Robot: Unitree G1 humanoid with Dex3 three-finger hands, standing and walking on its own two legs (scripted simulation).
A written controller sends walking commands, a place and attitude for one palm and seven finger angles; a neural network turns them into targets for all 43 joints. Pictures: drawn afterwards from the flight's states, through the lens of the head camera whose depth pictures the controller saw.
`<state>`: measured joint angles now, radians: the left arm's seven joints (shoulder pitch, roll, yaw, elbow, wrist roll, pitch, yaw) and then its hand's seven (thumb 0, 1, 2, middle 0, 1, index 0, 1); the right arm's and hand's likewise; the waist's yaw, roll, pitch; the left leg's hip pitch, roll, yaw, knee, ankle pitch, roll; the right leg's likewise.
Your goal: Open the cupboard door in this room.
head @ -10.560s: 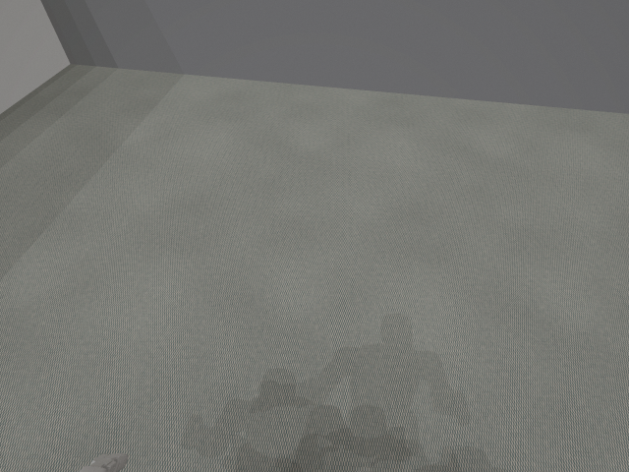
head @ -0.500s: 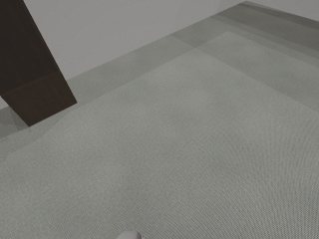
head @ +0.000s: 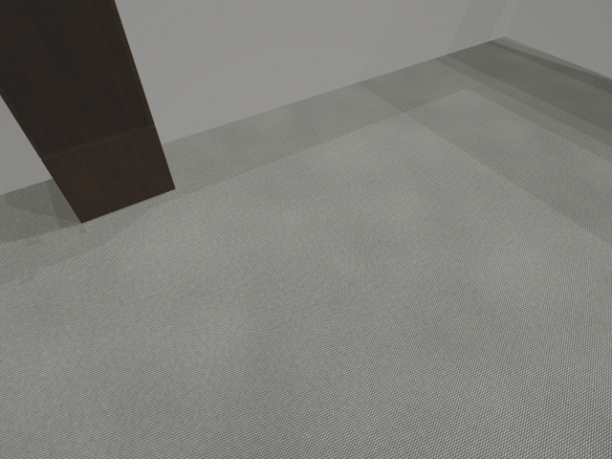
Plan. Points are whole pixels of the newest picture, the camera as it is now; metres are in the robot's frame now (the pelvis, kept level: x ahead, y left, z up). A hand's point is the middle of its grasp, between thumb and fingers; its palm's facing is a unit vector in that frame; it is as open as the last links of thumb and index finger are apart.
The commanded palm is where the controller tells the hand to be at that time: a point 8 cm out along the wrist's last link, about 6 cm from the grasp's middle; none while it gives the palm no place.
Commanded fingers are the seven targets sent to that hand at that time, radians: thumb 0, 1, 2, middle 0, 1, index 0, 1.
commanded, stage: stand and wait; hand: left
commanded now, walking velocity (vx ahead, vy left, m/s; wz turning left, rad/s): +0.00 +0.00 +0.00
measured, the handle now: out of the picture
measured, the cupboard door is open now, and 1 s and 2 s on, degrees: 0 0 0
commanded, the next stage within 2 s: turn or walk to find it in 1.26 s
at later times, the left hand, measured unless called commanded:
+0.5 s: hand out of the picture -0.03 +0.15 -0.17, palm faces +0.04 -0.98 -0.17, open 7.4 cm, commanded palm none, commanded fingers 0.00 0.90 0.90 -0.20 -0.30 -0.20 -0.30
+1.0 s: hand out of the picture -0.05 +0.14 -0.17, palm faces +0.04 -0.99 -0.16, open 7.4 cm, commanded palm none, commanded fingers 0.00 0.90 0.90 -0.20 -0.30 -0.20 -0.30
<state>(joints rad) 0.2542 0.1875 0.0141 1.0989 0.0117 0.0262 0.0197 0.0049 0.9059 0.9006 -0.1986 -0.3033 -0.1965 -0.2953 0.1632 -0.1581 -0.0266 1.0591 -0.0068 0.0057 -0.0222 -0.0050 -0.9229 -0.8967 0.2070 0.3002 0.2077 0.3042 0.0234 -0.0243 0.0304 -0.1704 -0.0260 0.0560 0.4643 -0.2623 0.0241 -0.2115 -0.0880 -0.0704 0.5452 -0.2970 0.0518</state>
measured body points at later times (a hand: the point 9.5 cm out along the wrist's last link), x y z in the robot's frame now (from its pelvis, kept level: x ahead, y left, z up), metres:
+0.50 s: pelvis -0.02 -0.01 +0.01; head -0.02 -0.01 +0.46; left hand -0.03 +0.21 -0.15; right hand -0.05 -0.22 -0.16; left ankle -0.01 +0.11 -0.74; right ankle +0.00 -0.13 -0.74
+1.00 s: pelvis -0.03 -0.01 +0.01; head -0.02 -0.01 +0.46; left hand -0.05 +0.20 -0.16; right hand -0.04 -0.22 -0.16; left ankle -0.01 +0.11 -0.74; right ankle +0.00 -0.13 -0.74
